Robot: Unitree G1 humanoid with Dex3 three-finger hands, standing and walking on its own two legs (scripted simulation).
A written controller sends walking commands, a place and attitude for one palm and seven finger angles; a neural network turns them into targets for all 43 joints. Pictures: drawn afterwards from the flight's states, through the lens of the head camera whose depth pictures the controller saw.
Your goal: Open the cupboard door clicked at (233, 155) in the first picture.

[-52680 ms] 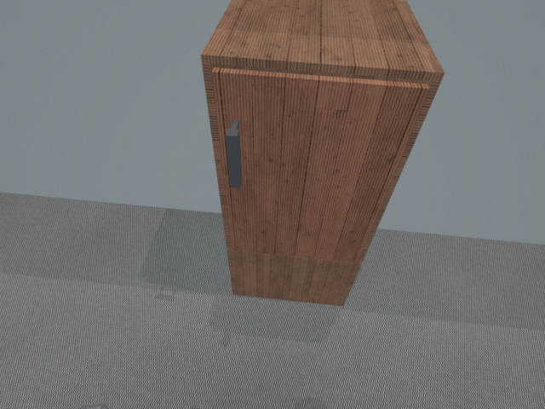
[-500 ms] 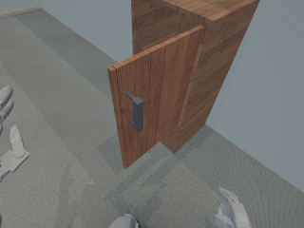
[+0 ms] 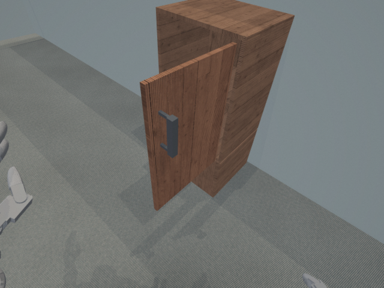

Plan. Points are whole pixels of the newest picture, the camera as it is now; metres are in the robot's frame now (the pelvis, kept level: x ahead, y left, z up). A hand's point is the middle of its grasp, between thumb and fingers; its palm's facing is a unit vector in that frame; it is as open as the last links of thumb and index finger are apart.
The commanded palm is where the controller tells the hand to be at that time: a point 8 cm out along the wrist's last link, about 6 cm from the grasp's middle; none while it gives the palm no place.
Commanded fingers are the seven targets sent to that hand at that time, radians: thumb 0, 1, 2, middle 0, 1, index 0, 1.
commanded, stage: stop stepping back and stand still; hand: left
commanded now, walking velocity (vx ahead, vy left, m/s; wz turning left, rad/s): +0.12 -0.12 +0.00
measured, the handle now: (167, 134) +0.53 +0.11 +0.02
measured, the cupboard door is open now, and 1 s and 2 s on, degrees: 89 89 89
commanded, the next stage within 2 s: let the arm hang, fingers relaxed in 0.72 s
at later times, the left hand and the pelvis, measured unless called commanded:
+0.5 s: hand (47, 195) +0.21 +0.25 +0.17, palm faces +0.44 -0.79 -0.43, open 7.4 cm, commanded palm +0.15 +0.28 +0.18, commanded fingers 0.00 0.90 0.90 -0.20 -0.30 -0.20 -0.30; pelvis +0.01 -0.01 +0.00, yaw +0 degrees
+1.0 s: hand (93, 269) +0.18 +0.23 -0.08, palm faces +0.07 -0.92 -0.38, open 7.4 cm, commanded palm none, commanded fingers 0.00 0.90 0.90 -0.20 -0.30 -0.20 -0.30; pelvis +0.01 -0.01 +0.00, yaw +1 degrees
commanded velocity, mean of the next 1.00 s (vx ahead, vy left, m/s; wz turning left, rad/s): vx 0.02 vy -0.01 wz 0.00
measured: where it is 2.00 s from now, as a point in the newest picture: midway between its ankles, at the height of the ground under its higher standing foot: outside the picture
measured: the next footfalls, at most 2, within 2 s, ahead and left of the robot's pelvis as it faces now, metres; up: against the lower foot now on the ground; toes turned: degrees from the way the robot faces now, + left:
none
